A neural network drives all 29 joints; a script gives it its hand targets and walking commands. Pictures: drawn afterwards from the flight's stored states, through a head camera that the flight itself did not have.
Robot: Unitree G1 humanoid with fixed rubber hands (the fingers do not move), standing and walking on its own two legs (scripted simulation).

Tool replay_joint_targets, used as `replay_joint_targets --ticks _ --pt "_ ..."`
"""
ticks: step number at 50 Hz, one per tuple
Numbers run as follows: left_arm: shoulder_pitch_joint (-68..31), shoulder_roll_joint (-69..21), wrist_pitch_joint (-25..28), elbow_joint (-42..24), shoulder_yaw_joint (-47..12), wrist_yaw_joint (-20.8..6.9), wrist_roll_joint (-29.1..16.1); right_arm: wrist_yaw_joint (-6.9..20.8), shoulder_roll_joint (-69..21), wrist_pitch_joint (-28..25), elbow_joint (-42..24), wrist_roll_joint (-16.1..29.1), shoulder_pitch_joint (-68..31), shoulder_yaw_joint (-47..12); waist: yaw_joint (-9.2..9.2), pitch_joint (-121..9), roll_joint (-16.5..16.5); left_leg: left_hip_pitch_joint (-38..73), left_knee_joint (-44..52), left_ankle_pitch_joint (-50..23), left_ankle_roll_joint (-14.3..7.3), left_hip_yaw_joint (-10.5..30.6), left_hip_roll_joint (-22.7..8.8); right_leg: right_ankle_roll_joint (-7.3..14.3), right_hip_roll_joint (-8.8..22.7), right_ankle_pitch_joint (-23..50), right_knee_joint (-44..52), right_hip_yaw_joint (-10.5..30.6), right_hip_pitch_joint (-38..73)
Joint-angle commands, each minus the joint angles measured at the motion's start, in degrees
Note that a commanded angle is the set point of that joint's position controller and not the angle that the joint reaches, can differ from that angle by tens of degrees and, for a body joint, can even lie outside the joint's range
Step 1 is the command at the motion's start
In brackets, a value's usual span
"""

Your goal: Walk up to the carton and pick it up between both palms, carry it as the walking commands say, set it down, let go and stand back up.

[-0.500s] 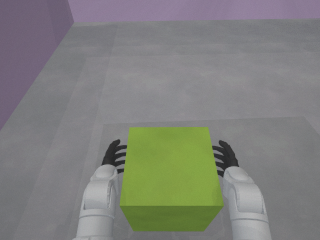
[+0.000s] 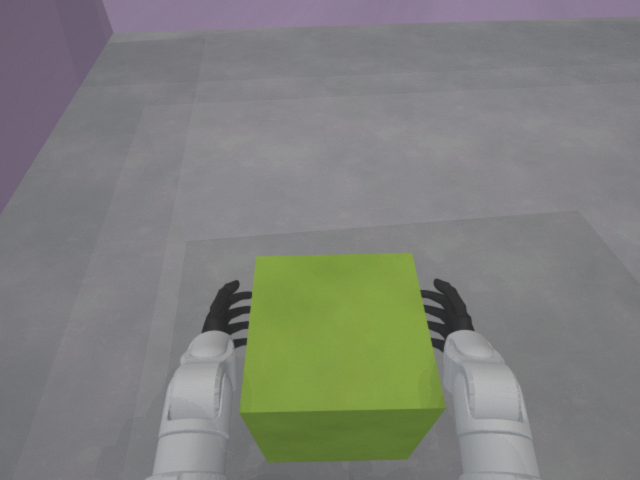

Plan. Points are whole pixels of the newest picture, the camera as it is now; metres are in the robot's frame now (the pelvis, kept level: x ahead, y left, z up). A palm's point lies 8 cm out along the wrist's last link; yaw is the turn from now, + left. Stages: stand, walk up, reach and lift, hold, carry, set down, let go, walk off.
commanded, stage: set down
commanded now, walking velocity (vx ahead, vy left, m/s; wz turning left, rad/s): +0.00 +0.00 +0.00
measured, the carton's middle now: (335, 363) +0.28 -0.01 -0.05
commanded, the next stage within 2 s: none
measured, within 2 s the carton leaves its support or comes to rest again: neither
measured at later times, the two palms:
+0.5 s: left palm (211, 343) +0.29 +0.16 -0.01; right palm (435, 363) +0.26 -0.13 +0.00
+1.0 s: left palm (244, 369) +0.31 +0.14 -0.13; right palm (430, 379) +0.29 -0.16 -0.13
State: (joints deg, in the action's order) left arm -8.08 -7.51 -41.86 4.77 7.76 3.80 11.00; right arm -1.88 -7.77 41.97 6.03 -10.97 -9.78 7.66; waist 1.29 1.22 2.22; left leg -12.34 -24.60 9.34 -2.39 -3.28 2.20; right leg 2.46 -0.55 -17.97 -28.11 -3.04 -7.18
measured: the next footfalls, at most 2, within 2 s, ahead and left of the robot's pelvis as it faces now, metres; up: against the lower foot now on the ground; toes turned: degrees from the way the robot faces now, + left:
none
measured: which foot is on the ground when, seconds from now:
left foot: down 0.00-1.00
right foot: down 0.00-1.00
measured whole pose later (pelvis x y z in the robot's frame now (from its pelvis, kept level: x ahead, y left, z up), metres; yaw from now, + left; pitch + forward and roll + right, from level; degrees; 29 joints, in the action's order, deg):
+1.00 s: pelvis -0.04 +0.03 -0.06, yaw -7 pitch +20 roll +0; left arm -22.6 -11.0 -10.0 26.2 17.6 7.5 11.2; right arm 2.6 -5.3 7.9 33.9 -11.5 -27.0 21.4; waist -0.8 0.4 2.1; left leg -55.5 -51.0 15.8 -3.1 0.6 5.1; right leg 0.0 -3.8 -22.5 -54.1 4.1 -51.9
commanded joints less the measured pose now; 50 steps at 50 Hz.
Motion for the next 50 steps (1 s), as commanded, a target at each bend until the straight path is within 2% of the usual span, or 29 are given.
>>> replay_joint_targets --ticks 1,5,9,12,13,14,15,16,18,19,20,21,22,24,25,26,27,28,30,31,33,36,37,38,40,43,45,48,50 --pt "-21.7 -47.0 3.9 -9.1 -36.3 -13.9 -14.0 9.3 -54.1 -2.4 -3.9 10.6 -12.3 -31.2 1.97 -24.8 1.5 21.3 -3.1 -26.3 -0.1 12.3 0.0 -1.9 0.0 40.0 5.6 12.6 0.7" --pt "-24.0 -46.1 4.1 1.8 -28.5 -13.2 -7.7 12.0 -49.7 -3.7 -0.7 12.4 -26.4 -28.3 -5.03 -13.9 -3.3 15.7 -1.3 -10.4 -0.5 10.6 -0.1 -1.4 -0.4 14.1 7.5 11.9 -5.3" --pt "-35.1 -45.6 6.9 8.1 -20.9 -14.1 -5.4 13.5 -55.4 -6.9 6.1 13.2 -41.3 -27.9 -10.93 -5.5 -2.2 13.3 -2.6 5.1 -1.9 8.2 0.6 -1.6 0.5 -9.5 8.3 14.7 -11.2" --pt "-45.9 -46.8 11.4 14.3 -17.8 -15.6 -5.4 13.6 -59.6 -11.8 11.4 12.7 -50.4 -25.0 -10.49 -8.6 1.0 13.7 -9.5 6.5 -1.7 7.7 2.1 -0.4 2.3 -19.5 9.8 16.9 -18.8" --pt "-50.6 -48.1 13.0 14.5 -18.2 -16.3 -5.9 13.3 -59.1 -13.2 14.8 9.7 -49.7 -21.6 -7.40 -11.4 1.5 13.4 -10.5 7.8 -1.7 8.0 2.0 -0.1 1.2 -20.7 8.3 16.2 -21.2" --pt "-52.6 -47.8 13.0 18.9 -16.3 -16.7 -5.5 13.1 -60.2 -14.0 20.0 7.9 -50.2 -18.8 -7.05 -11.3 0.7 12.1 -11.1 9.2 -1.0 7.6 2.1 0.9 2.3 -23.1 9.1 17.2 -21.2" --pt "-52.7 -49.9 13.2 22.3 -15.9 -17.2 -5.7 12.7 -57.4 -15.0 24.0 4.8 -48.1 -15.0 -3.00 -9.1 2.5 12.5 -11.2 7.9 -0.3 8.3 2.0 1.1 2.3 -21.2 8.7 15.9 -23.4" --pt "-56.6 -51.8 13.6 24.1 -16.7 -17.2 -6.4 12.8 -55.1 -15.9 27.5 2.8 -48.4 -11.2 0.49 -11.7 -1.2 12.8 -10.2 10.4 0.6 8.7 1.7 1.8 1.0 -20.0 7.1 14.1 -23.6" --pt "-58.0 -55.2 13.6 26.6 -15.4 -16.8 -7.4 12.8 -52.3 -16.9 34.0 -0.3 -47.7 -6.7 3.19 -11.3 -3.2 14.7 -9.4 12.3 2.4 9.9 1.2 3.1 0.6 -16.0 4.9 12.5 -24.1" --pt "-58.6 -54.1 13.8 28.4 -12.9 -16.4 -5.8 13.0 -52.0 -17.4 37.6 -1.4 -46.5 -5.2 1.79 -10.4 -5.7 13.1 -9.9 12.8 2.9 9.4 1.4 3.7 1.1 -17.3 4.7 12.9 -24.3" --pt "-59.1 -55.0 14.0 30.6 -12.4 -16.3 -5.4 13.4 -51.1 -17.9 37.2 -1.2 -50.9 -2.8 3.37 -12.0 -5.6 12.5 -9.3 15.1 2.5 11.7 0.3 3.4 0.1 -15.1 2.3 11.8 -25.6" --pt "-60.7 -58.0 14.1 32.0 -12.8 -15.5 -5.3 13.9 -47.0 -18.6 38.6 -3.2 -52.9 1.0 5.89 -11.9 -9.9 8.7 -7.0 19.6 3.5 12.8 -0.8 3.3 -2.2 -12.2 -0.5 9.8 -23.1" --pt "-62.4 -58.1 14.1 34.3 -11.4 -14.8 -4.8 14.3 -44.3 -18.8 40.4 -4.0 -54.1 2.9 5.70 -11.7 -13.1 4.4 -3.9 25.6 3.8 15.3 -2.6 3.0 -3.0 -9.7 -3.4 9.1 -19.9" --pt "-54.9 -59.8 15.4 38.1 -8.8 -14.4 -2.3 14.5 -44.1 -20.2 36.9 -3.1 -55.8 1.6 3.27 -14.4 -10.8 0.6 -4.1 20.3 3.0 14.9 -2.3 2.3 -2.6 -5.3 -5.7 9.3 -18.7" --pt "-53.9 -59.2 16.5 38.6 -7.1 -13.8 -1.3 15.0 -44.9 -21.1 34.2 -1.8 -59.2 -1.7 -0.34 -14.8 -7.7 0.9 -4.8 18.0 2.3 14.5 -1.6 2.1 -2.4 -5.9 -5.7 10.0 -18.6" --pt "-54.2 -59.9 17.1 38.0 -7.0 -12.9 -2.0 15.5 -45.7 -21.4 36.4 -1.7 -59.3 -2.1 -0.10 -16.6 -5.9 1.8 -5.1 17.8 2.5 14.9 -2.1 2.2 -2.5 -6.0 -6.7 9.7 -20.5" --pt "-49.6 -59.2 18.3 39.9 -5.0 -12.6 -0.3 15.6 -46.0 -22.6 32.4 -0.4 -60.3 -4.7 -3.55 -17.7 -3.7 1.5 -6.9 10.9 1.8 13.9 -0.8 1.8 -2.3 -4.1 -7.1 10.7 -21.3" --pt "-50.0 -59.6 19.8 38.5 -6.8 -12.0 -1.5 15.9 -45.7 -23.5 32.2 -0.8 -59.5 -5.2 -1.88 -19.9 -1.4 2.3 -7.5 10.1 2.0 15.0 -1.5 1.7 -2.1 -3.5 -7.9 10.8 -22.9" --pt "-48.9 -57.4 22.3 37.2 -6.0 -11.3 -1.1 16.0 -48.1 -24.7 32.9 -1.5 -57.2 -6.9 -3.52 -22.5 3.1 0.2 -9.5 5.9 1.1 15.2 -1.0 0.8 -2.3 -1.4 -9.6 11.3 -24.6" --pt "-49.1 -58.6 23.3 37.0 -8.4 -10.8 -2.2 16.3 -46.3 -25.9 32.6 -2.1 -55.7 -6.3 -1.19 -23.1 2.6 1.2 -9.8 6.0 1.7 17.1 -1.4 0.7 -2.7 -1.0 -11.1 10.9 -28.3" --pt "-46.7 -57.3 25.4 31.7 -10.7 -9.8 -2.1 16.8 -46.7 -27.4 34.0 -2.5 -50.4 -8.1 -1.21 -26.2 1.9 5.5 -11.4 -2.0 1.8 17.0 -0.7 0.6 -3.4 2.1 -12.3 10.6 -32.9" --pt "-46.0 -56.4 28.6 26.3 -15.6 -8.8 -3.2 17.6 -47.1 -30.0 31.7 0.8 -48.4 -13.4 -3.94 -33.9 -0.2 9.0 -15.5 -12.5 2.0 17.2 -0.5 0.5 -4.3 5.3 -14.6 10.4 -38.3" --pt "-45.2 -56.7 28.8 25.6 -18.2 -8.3 -4.1 17.7 -46.4 -30.1 33.6 1.1 -44.7 -12.7 -2.94 -33.6 -2.5 8.8 -16.0 -14.9 2.8 17.9 -1.2 0.7 -4.2 5.7 -15.3 10.7 -39.5" --pt "-45.6 -56.5 29.7 24.5 -19.4 -8.0 -4.3 17.8 -47.8 -31.3 31.4 3.6 -48.3 -15.9 -5.55 -37.2 -2.8 8.5 -17.1 -14.8 2.6 17.3 -0.4 0.5 -4.5 5.7 -16.0 10.9 -39.9" --pt "-47.5 -55.6 31.2 21.7 -22.7 -7.5 -4.6 17.5 -45.8 -32.9 31.2 2.7 -46.0 -14.1 -1.40 -40.1 -4.5 10.0 -19.5 -17.3 3.6 18.5 -1.0 0.3 -5.2 5.7 -17.6 10.7 -46.1" --pt "-43.3 -57.4 32.3 22.2 -24.1 -6.1 -4.6 17.6 -41.3 -35.3 27.7 3.8 -47.8 -15.8 -2.31 -44.4 -7.2 10.4 -22.5 -20.5 4.9 19.4 -0.5 0.4 -5.2 6.4 -20.8 10.3 -50.6" --pt "-42.9 -56.7 34.0 21.4 -25.0 -5.9 -5.2 16.5 -43.7 -36.5 25.8 4.9 -47.7 -19.5 -3.94 -48.1 -5.1 5.4 -24.6 -23.1 4.4 17.1 0.3 0.2 -5.4 9.2 -21.0 11.2 -47.0" --pt "-44.3 -56.5 34.8 21.2 -27.3 -6.6 -5.4 14.9 -44.5 -37.0 25.0 3.1 -45.8 -18.2 1.41 -54.1 -3.3 -0.4 -28.3 -20.0 4.3 16.5 1.0 -0.3 -6.4 10.5 -23.2 10.3 -48.3" --pt "-41.1 -55.5 34.6 21.2 -26.9 -6.5 -4.1 14.6 -43.6 -36.3 26.2 2.7 -42.2 -18.1 0.77 -53.1 -2.9 -4.1 -28.8 -20.9 4.4 15.7 1.5 -0.8 -6.4 11.1 -24.6 9.8 -48.7"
